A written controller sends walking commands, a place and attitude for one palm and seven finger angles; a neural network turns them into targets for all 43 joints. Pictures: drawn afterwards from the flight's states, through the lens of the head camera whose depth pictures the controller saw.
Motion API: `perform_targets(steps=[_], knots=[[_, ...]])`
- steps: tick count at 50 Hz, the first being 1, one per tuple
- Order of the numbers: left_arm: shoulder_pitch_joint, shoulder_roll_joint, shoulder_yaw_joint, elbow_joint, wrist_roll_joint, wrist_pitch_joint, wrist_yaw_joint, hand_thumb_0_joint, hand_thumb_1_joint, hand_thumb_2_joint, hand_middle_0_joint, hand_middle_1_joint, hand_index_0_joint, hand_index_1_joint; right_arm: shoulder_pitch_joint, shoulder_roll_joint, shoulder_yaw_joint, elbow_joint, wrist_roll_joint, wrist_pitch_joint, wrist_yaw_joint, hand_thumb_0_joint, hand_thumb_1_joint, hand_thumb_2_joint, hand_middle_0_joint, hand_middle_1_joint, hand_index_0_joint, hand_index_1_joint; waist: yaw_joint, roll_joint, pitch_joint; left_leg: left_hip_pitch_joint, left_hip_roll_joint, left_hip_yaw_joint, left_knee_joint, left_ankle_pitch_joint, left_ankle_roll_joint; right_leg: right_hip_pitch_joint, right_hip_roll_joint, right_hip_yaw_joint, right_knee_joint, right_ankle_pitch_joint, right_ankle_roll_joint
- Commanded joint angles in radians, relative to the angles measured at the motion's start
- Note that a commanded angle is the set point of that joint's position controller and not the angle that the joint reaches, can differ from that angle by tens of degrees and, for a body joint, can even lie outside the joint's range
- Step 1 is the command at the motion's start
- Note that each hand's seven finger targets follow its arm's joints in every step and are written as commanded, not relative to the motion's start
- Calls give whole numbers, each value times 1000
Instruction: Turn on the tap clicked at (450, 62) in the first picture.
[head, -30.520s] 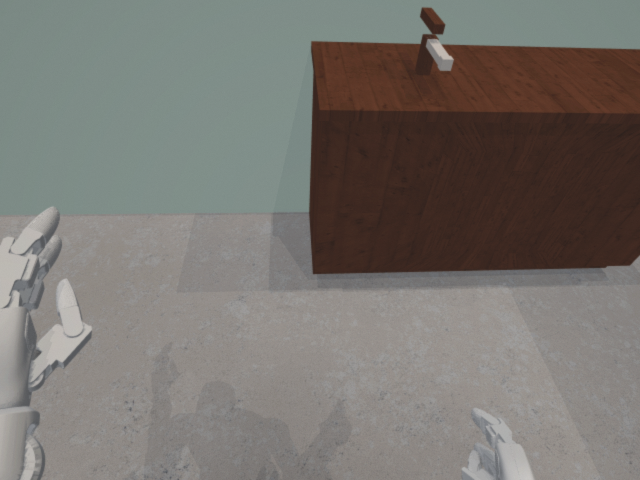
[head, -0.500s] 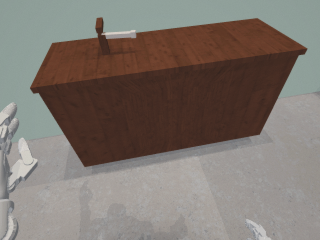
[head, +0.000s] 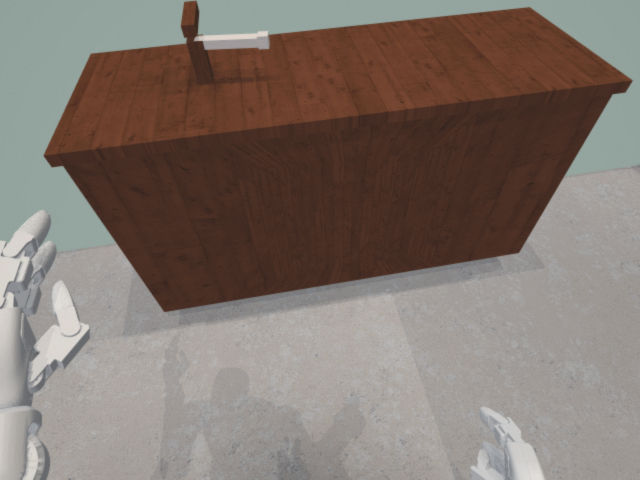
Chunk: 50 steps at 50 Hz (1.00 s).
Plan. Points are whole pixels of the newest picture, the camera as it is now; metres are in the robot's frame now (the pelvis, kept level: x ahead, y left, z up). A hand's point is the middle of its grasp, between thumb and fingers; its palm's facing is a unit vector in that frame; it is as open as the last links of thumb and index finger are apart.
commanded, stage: stop stepping back and stand still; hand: left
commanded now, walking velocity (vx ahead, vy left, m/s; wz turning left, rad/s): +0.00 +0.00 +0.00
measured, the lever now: (263, 40) +0.97 +0.19 +0.09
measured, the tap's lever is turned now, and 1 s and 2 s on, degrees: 81 81 81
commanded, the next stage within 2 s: stand and check the lever's angle in 0.86 s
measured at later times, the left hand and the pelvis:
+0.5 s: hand (62, 306) +0.24 +0.26 +0.16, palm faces +0.38 -0.84 -0.38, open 7.4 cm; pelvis +0.02 +0.03 +0.01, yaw -1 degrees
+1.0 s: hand (47, 311) +0.24 +0.28 +0.15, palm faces +0.38 -0.84 -0.38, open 7.4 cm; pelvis +0.01 +0.04 +0.01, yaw -1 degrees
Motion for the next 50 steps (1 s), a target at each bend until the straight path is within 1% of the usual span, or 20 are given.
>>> perform_targets(steps=[1, 2, 3, 4, 5, 7, 8, 10, 12, 15, 19, 23, 31, 34, 37, 39, 42, 46, 49, 50], knots=[[-24, 227, 174, -214, -9, -87, 33, 0, 900, 900, -200, -300, -200, -300, -97, -90, -32, -181, 0, -44, -13, 0, -900, -900, 200, 300, 200, 300, -7, -63, -211, 84, 23, -17, -241, 243, 8, 202, -200, 183, -89, 449, 14], [-9, 220, 169, -219, -15, -86, 31, 0, 900, 900, -200, -300, -200, -300, -105, -103, -41, -189, 4, -40, -15, 0, -900, -900, 200, 300, 200, 300, 1, -20, -196, 133, 62, -46, -260, 320, 18, 148, -164, 169, -101, 350, 38], [1, 217, 163, -224, -19, -84, 27, 0, 900, 900, -200, -300, -200, -300, -113, -112, -48, -197, 10, -35, -17, 0, -900, -900, 200, 300, 200, 300, 9, 4, -181, 155, 95, -69, -260, 325, 27, 102, -140, 166, -127, 257, 53], [3, 214, 156, -224, -20, -80, 22, 0, 900, 900, -200, -300, -200, -300, -110, -118, -52, -206, 17, -31, -17, 0, -900, -900, 200, 300, 200, 300, 6, 13, -164, 144, 107, -85, -258, 299, 30, 90, -129, 163, -143, 199, 56], [16, 214, 163, -215, -12, -73, 23, 0, 900, 900, -200, -300, -200, -300, -109, -109, -41, -203, 12, -29, -17, 0, -900, -900, 200, 300, 200, 300, -1, 39, -159, 156, 105, -68, -250, 352, 32, 85, -113, 149, -125, 261, 53], [-2, 215, 159, -224, -9, -73, 25, 0, 900, 900, -200, -300, -200, -300, -111, -105, -33, -202, 8, -25, -19, 0, -900, -900, 200, 300, 200, 300, -2, 58, -175, 142, 110, -70, -265, 372, 30, 107, -101, 119, -115, 281, 61], [0, 206, 149, -205, -10, -69, 25, 0, 900, 900, -200, -300, -200, -300, -109, -107, -34, -202, 9, -24, -20, 0, -900, -900, 200, 300, 200, 300, -2, 25, -174, 129, 106, -68, -265, 350, 27, 114, -97, 118, -122, 272, 64], [-17, 202, 135, -212, -10, -66, 22, 0, 900, 900, -200, -300, -200, -300, -111, -110, -36, -206, 8, -26, -21, 0, -900, -900, 200, 300, 200, 300, -3, 11, -180, 129, 97, -59, -264, 333, 23, 121, -103, 131, -132, 285, 60], [-23, 198, 128, -218, -11, -63, 23, 0, 900, 900, -200, -300, -200, -300, -107, -112, -35, -208, 7, -25, -21, 0, -900, -900, 200, 300, 200, 300, -3, 22, -193, 141, 93, -55, -269, 333, 20, 121, -102, 130, -136, 287, 58], [-36, 205, 128, -229, -10, -58, 25, 0, 900, 900, -200, -300, -200, -300, -115, -110, -30, -213, 4, -24, -25, 0, -900, -900, 200, 300, 200, 300, -2, 47, -180, 129, 91, -58, -285, 314, 19, 115, -98, 127, -143, 271, 58], [-37, 220, 144, -230, -12, -54, 26, 0, 900, 900, -200, -300, -200, -300, -117, -109, -28, -216, 1, -20, -28, 0, -900, -900, 200, 300, 200, 300, -1, 32, -191, 136, 88, -58, -296, 320, 17, 119, -91, 116, -147, 278, 59], [-32, 203, 131, -222, -15, -52, 25, 0, 900, 900, -200, -300, -200, -300, -115, -107, -23, -220, 0, -16, -28, 0, -900, -900, 200, 300, 200, 300, -1, 37, -193, 131, 90, -57, -308, 334, 14, 124, -81, 105, -143, 284, 63], [-36, 196, 121, -209, -13, -51, 23, 0, 900, 900, -200, -300, -200, -300, -117, -106, -19, -215, -4, -16, -30, 0, -900, -900, 200, 300, 200, 300, 0, 39, -179, 109, 85, -58, -328, 289, 10, 122, -78, 98, -158, 253, 65], [-49, 211, 131, -223, -12, -53, 25, 0, 900, 900, -200, -300, -200, -300, -121, -110, -22, -215, -5, -15, -32, 0, -900, -900, 200, 300, 200, 300, 0, 42, -182, 99, 79, -59, -333, 255, 9, 127, -79, 99, -167, 231, 63], [-39, 198, 121, -211, -11, -53, 26, 0, 900, 900, -200, -300, -200, -300, -118, -109, -21, -213, -6, -17, -32, 0, -900, -900, 200, 300, 200, 300, 0, 36, -176, 97, 77, -61, -339, 238, 10, 121, -76, 99, -170, 220, 65], [-42, 210, 129, -223, -11, -55, 26, 0, 900, 900, -200, -300, -200, -300, -122, -111, -22, -216, -7, -19, -33, 0, -900, -900, 200, 300, 200, 300, 0, 43, -174, 97, 76, -65, -341, 237, 10, 116, -77, 97, -171, 214, 64], [-32, 201, 128, -217, -11, -58, 28, 0, 900, 900, -200, -300, -200, -300, -115, -110, -23, -211, -7, -20, -34, 0, -900, -900, 200, 300, 200, 300, 0, 30, -191, 100, 78, -64, -338, 254, 10, 132, -75, 94, -165, 232, 65], [-32, 199, 125, -212, -11, -57, 28, 0, 900, 900, -200, -300, -200, -300, -117, -109, -23, -210, -7, -22, -33, 0, -900, -900, 200, 300, 200, 300, 0, 34, -179, 98, 75, -61, -336, 242, 9, 117, -78, 98, -171, 225, 65], [-37, 209, 133, -228, -10, -59, 28, 0, 900, 900, -200, -300, -200, -300, -120, -113, -26, -212, -7, -23, -34, 0, -900, -900, 200, 300, 200, 300, 0, 41, -194, 103, 79, -66, -338, 261, 7, 127, -76, 90, -161, 230, 65], [-36, 197, 122, -227, -10, -59, 28, 0, 900, 900, -200, -300, -200, -300, -118, -111, -24, -213, -6, -24, -34, 0, -900, -900, 200, 300, 200, 300, -1, 46, -183, 103, 81, -65, -343, 263, 7, 120, -73, 89, -156, 230, 67]])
